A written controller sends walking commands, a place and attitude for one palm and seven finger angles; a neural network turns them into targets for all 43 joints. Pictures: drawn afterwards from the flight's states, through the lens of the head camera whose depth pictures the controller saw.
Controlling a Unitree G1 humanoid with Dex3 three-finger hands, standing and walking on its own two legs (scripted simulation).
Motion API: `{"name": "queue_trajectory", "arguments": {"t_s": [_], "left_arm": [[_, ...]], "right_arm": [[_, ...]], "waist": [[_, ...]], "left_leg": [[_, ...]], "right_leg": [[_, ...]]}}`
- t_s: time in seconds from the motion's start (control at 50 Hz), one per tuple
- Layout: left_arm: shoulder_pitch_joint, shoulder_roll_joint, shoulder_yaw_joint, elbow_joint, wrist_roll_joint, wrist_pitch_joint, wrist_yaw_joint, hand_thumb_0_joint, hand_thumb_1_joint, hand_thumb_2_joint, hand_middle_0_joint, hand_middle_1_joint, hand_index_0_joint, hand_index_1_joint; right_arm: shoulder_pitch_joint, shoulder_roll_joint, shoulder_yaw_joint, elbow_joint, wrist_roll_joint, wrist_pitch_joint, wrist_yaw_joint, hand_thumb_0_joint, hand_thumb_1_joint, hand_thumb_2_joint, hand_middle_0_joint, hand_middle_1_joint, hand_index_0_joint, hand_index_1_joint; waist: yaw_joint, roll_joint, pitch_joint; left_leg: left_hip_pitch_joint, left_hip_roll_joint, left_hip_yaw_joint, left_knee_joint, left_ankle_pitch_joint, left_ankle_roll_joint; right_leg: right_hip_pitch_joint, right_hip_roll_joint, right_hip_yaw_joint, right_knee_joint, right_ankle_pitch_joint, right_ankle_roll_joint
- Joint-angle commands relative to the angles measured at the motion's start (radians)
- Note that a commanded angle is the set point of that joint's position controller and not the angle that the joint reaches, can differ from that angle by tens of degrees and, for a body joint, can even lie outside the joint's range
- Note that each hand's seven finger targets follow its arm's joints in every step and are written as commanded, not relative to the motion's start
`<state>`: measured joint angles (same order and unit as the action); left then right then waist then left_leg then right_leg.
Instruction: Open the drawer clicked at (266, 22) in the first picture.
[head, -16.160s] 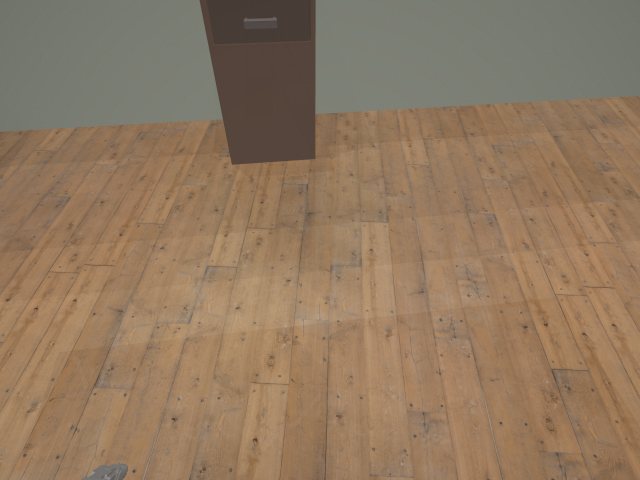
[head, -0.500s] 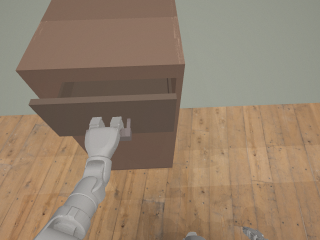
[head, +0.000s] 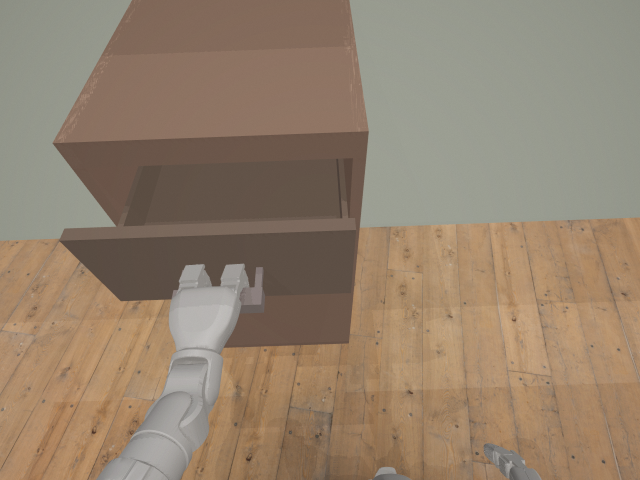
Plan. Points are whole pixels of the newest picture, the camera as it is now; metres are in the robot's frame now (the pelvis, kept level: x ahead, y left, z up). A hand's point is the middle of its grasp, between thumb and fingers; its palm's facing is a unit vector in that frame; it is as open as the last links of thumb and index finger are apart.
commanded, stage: pull the drawer open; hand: left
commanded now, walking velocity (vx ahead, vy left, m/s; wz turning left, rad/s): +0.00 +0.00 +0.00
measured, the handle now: (220, 287) +0.38 +0.16 -0.03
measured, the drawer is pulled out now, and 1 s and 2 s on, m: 0.13 0.25 0.30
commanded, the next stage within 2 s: open the thumb to release the handle in 1.62 s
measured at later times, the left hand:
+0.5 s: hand (213, 370) +0.27 +0.15 -0.05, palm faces -0.02 -0.09 -1.00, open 6.0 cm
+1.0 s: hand (208, 417) +0.21 +0.15 -0.05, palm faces -0.01 -0.11 -0.99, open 6.0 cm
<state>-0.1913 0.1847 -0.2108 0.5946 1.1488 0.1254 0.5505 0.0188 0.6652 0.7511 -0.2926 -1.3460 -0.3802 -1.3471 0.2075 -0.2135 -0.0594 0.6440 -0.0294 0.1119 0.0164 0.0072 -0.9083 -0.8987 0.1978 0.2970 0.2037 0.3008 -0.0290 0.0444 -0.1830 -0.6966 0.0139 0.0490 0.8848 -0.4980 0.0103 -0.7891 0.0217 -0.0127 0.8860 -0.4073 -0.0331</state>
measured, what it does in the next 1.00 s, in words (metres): stands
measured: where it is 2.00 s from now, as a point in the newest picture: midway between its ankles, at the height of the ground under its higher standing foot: outside the picture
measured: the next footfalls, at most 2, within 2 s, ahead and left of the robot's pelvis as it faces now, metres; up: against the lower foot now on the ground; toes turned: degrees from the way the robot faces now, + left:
none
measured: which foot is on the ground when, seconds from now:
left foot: down 0.00-1.00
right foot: down 0.00-1.00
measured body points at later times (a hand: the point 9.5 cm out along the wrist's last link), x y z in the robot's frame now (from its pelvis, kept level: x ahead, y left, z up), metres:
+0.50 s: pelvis -0.01 -0.01 +0.00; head +0.05 -0.03 +0.44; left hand +0.27 +0.16 +0.00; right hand +0.15 -0.25 -0.12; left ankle -0.05 +0.11 -0.69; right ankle +0.00 -0.10 -0.69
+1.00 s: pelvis -0.01 -0.01 -0.01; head +0.03 -0.04 +0.44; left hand +0.21 +0.15 +0.00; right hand +0.19 -0.23 -0.11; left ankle -0.05 +0.11 -0.69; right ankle +0.00 -0.10 -0.69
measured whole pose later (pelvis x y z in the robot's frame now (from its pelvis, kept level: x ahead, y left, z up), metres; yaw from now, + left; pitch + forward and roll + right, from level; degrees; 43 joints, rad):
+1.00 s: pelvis -0.01 -0.01 -0.01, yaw +0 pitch +14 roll +2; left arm 0.26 0.19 -0.25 0.22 1.17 0.09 0.59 0.04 0.65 0.73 -0.28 -1.35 -0.41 -1.35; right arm 0.11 -0.20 -0.03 0.57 -0.04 0.09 0.04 0.01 -0.91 -0.90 0.20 0.30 0.20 0.30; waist 0.02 0.03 -0.17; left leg -0.67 0.02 0.05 0.94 -0.52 -0.01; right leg -0.78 0.02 -0.01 0.97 -0.44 -0.05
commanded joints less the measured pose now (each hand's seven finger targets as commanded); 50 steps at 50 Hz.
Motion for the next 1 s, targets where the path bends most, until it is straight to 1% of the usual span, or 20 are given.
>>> {"name": "queue_trajectory", "arguments": {"t_s": [0.0, 0.04, 0.08, 0.14, 0.2, 0.24, 0.3, 0.34, 0.36, 0.44, 0.5, 0.52, 0.54, 0.58, 0.64, 0.68, 0.74, 0.84, 0.9, 0.98], "left_arm": [[-0.102, 0.079, 0.048, -0.179, -0.002, 0.011, 0.051, 0.000, 0.900, 0.900, -0.400, -1.350, -0.400, -1.350], [-0.101, 0.097, 0.059, -0.206, -0.002, 0.012, 0.053, 0.000, 0.900, 0.900, -0.400, -1.350, -0.400, -1.350], [-0.034, 0.076, 0.043, -0.209, -0.009, 0.016, 0.051, 0.000, 0.900, 0.900, -0.400, -1.350, -0.400, -1.350], [-0.021, 0.096, 0.063, -0.230, -0.016, 0.013, 0.051, 0.000, 0.900, 0.900, -0.400, -1.350, -0.400, -1.350], [0.019, 0.093, 0.058, -0.246, -0.017, 0.012, 0.051, 0.000, 0.900, 0.900, -0.400, -1.350, -0.400, -1.350], [0.028, 0.119, 0.084, -0.280, -0.011, 0.006, 0.058, 0.000, 0.900, 0.900, -0.400, -1.350, -0.400, -1.350], [0.094, 0.099, 0.065, -0.303, -0.012, 0.006, 0.059, 0.000, 0.900, 0.900, -0.400, -1.350, -0.400, -1.350], [0.163, 0.091, 0.063, -0.324, -0.012, 0.005, 0.062, 0.000, 0.900, 0.900, -0.400, -1.350, -0.400, -1.350], [0.163, 0.076, 0.044, -0.343, -0.014, 0.005, 0.062, 0.000, 0.900, 0.900, -0.400, -1.350, -0.400, -1.350], [0.218, 0.099, 0.068, -0.400, -0.008, 0.002, 0.074, 0.000, 0.900, 0.900, -0.400, -1.350, -0.400, -1.350], [0.305, 0.081, 0.050, -0.429, -0.007, -0.001, 0.079, 0.000, 0.900, 0.900, -0.400, -1.350, -0.400, -1.350], [0.292, 0.080, 0.046, -0.451, -0.006, -0.001, 0.080, 0.000, 0.900, 0.900, -0.400, -1.350, -0.400, -1.350], [0.312, 0.093, 0.058, -0.462, -0.003, -0.003, 0.086, 0.000, 0.900, 0.900, -0.400, -1.350, -0.400, -1.350], [0.314, 0.076, 0.035, -0.474, 0.003, -0.002, 0.090, 0.000, 0.900, 0.900, -0.400, -1.350, -0.400, -1.350], [0.300, 0.096, 0.057, -0.470, 0.007, 0.000, 0.097, 0.000, 0.900, 0.900, -0.400, -1.350, -0.400, -1.350], [0.344, 0.106, 0.068, -0.482, 0.007, -0.002, 0.101, 0.000, 0.900, 0.900, -0.400, -1.350, -0.400, -1.350], [0.372, 0.082, 0.041, -0.497, 0.001, 0.002, 0.097, 0.000, 0.900, 0.900, -0.400, -1.350, -0.400, -1.350], [0.464, 0.100, 0.060, -0.538, -0.005, -0.010, 0.092, 0.000, 0.900, 0.900, -0.400, -1.350, -0.400, -1.350], [0.499, 0.087, 0.046, -0.558, 0.003, -0.019, 0.091, 0.000, 0.900, 0.900, -0.400, -1.350, -0.400, -1.350], [0.556, 0.077, 0.030, -0.599, 0.011, -0.032, 0.093, 0.000, 0.900, 0.900, -0.400, -1.350, -0.400, -1.350]], "right_arm": [[-0.028, -0.115, -0.036, -0.118, -0.002, -0.045, -0.014, 0.000, -0.900, -0.900, 0.200, 0.300, 0.200, 0.300], [-0.035, -0.117, -0.034, -0.121, -0.003, -0.044, -0.015, 0.000, -0.900, -0.900, 0.200, 0.300, 0.200, 0.300], [-0.043, -0.113, -0.033, -0.130, -0.001, -0.045, -0.012, 0.000, -0.900, -0.900, 0.200, 0.300, 0.200, 0.300], [-0.054, -0.115, -0.029, -0.134, 0.000, -0.047, -0.015, 0.000, -0.900, -0.900, 0.200, 0.300, 0.200, 0.300], [-0.072, -0.114, -0.027, -0.142, 0.002, -0.053, -0.017, 0.000, -0.900, -0.900, 0.200, 0.300, 0.200, 0.300], [-0.074, -0.113, -0.027, -0.144, 0.000, -0.055, -0.019, 0.000, -0.900, -0.900, 0.200, 0.300, 0.200, 0.300], [-0.087, -0.110, -0.025, -0.153, 0.000, -0.057, -0.013, 0.000, -0.900, -0.900, 0.200, 0.300, 0.200, 0.300], [-0.096, -0.105, -0.023, -0.164, 0.002, -0.058, -0.009, 0.000, -0.900, -0.900, 0.200, 0.300, 0.200, 0.300], [-0.101, -0.107, -0.023, -0.165, 0.000, -0.058, -0.005, 0.000, -0.900, -0.900, 0.200, 0.300, 0.200, 0.300], [-0.117, -0.105, -0.021, -0.176, -0.004, -0.058, -0.002, 0.000, -0.900, -0.900, 0.200, 0.300, 0.200, 0.300], [-0.135, -0.098, -0.018, -0.187, -0.003, -0.059, 0.005, 0.000, -0.900, -0.900, 0.200, 0.300, 0.200, 0.300], [-0.144, -0.101, -0.017, -0.185, -0.004, -0.059, 0.007, 0.000, -0.900, -0.900, 0.200, 0.300, 0.200, 0.300], [-0.141, -0.100, -0.016, -0.189, -0.006, -0.058, 0.009, 0.000, -0.900, -0.900, 0.200, 0.300, 0.200, 0.300], [-0.155, -0.099, -0.014, -0.191, -0.008, -0.059, 0.010, 0.000, -0.900, -0.900, 0.200, 0.300, 0.200, 0.300], [-0.167, -0.099, -0.011, -0.185, -0.009, -0.062, 0.003, 0.000, -0.900, -0.900, 0.200, 0.300, 0.200, 0.300], [-0.174, -0.094, -0.009, -0.192, -0.009, -0.066, 0.002, 0.000, -0.900, -0.900, 0.200, 0.300, 0.200, 0.300], [-0.181, -0.091, -0.006, -0.196, -0.010, -0.067, 0.004, 0.000, -0.900, -0.900, 0.200, 0.300, 0.200, 0.300], [-0.196, -0.085, 0.001, -0.210, -0.009, -0.070, 0.005, 0.000, -0.900, -0.900, 0.200, 0.300, 0.200, 0.300], [-0.203, -0.084, 0.004, -0.218, -0.009, -0.071, 0.011, 0.000, -0.900, -0.900, 0.200, 0.300, 0.200, 0.300], [-0.205, -0.081, 0.004, -0.232, -0.014, -0.076, 0.022, 0.000, -0.900, -0.900, 0.200, 0.300, 0.200, 0.300]], "waist": [[0.027, -0.068, -0.296], [0.033, -0.048, -0.317], [0.038, -0.064, -0.306], [0.039, -0.095, -0.296], [0.044, -0.087, -0.267], [0.055, -0.067, -0.296], [0.055, -0.085, -0.274], [0.066, -0.069, -0.269], [0.057, -0.073, -0.265], [0.065, -0.084, -0.279], [0.072, -0.077, -0.257], [0.066, -0.058, -0.256], [0.072, -0.069, -0.257], [0.063, -0.069, -0.228], [0.064, -0.084, -0.222], [0.079, -0.076, -0.232], [0.074, -0.088, -0.223], [0.090, -0.086, -0.224], [0.090, -0.079, -0.189], [0.097, -0.059, -0.205]], "left_leg": [[0.107, -0.042, -0.013, -0.064, 0.446, 0.010], [0.116, -0.042, -0.015, -0.062, 0.451, 0.009], [0.114, -0.043, -0.014, -0.064, 0.455, 0.009], [0.095, -0.048, -0.012, -0.067, 0.415, 0.011], [0.085, -0.051, -0.009, -0.074, 0.380, 0.011], [0.097, -0.050, -0.008, -0.071, 0.401, 0.010], [0.093, -0.051, -0.010, -0.067, 0.402, 0.008], [0.099, -0.052, -0.010, -0.068, 0.413, 0.006], [0.107, -0.049, -0.012, -0.066, 0.410, 0.007], [0.104, -0.050, -0.013, -0.056, 0.414, 0.006], [0.100, -0.053, -0.013, -0.051, 0.412, 0.004], [0.112, -0.051, -0.015, -0.047, 0.420, 0.003], [0.108, -0.051, -0.016, -0.046, 0.418, 0.003], [0.105, -0.050, -0.018, -0.045, 0.388, 0.004], [0.087, -0.055, -0.019, -0.042, 0.345, 0.005], [0.087, -0.058, -0.018, -0.040, 0.342, 0.004], [0.091, -0.057, -0.017, -0.037, 0.342, 0.005], [0.077, -0.062, -0.017, -0.035, 0.343, 0.002], [0.068, -0.060, -0.022, -0.037, 0.319, 0.002], [0.077, -0.057, -0.026, -0.021, 0.339, 0.001]], "right_leg": [[0.293, 0.007, 0.000, -0.074, 0.483, -0.019], [0.297, 0.007, 0.006, -0.068, 0.483, -0.022], [0.308, 0.007, 0.001, -0.070, 0.491, -0.021], [0.324, 0.004, 0.013, -0.076, 0.488, -0.017], [0.316, 0.004, 0.015, -0.082, 0.457, -0.019], [0.329, 0.004, 0.022, -0.074, 0.477, -0.020], [0.325, 0.003, 0.022, -0.071, 0.490, -0.020], [0.326, 0.004, 0.021, -0.069, 0.489, -0.022], [0.317, 0.004, 0.020, -0.072, 0.484, -0.021], [0.328, 0.002, 0.029, -0.060, 0.505, -0.021], [0.321, 0.003, 0.029, -0.056, 0.506, -0.023], [0.309, 0.003, 0.036, -0.055, 0.518, -0.025], [0.311, 0.003, 0.034, -0.050, 0.505, -0.023], [0.285, 0.005, 0.029, -0.053, 0.469, -0.024], [0.283, 0.005, 0.038, -0.056, 0.433, -0.022], [0.292, 0.005, 0.039, -0.052, 0.432, -0.023], [0.294, 0.001, 0.040, -0.056, 0.440, -0.021], [0.316, -0.001, 0.054, -0.046, 0.482, -0.021], [0.280, 0.004, 0.049, -0.047, 0.409, -0.024], [0.262, 0.009, 0.047, -0.027, 0.402, -0.029]]}}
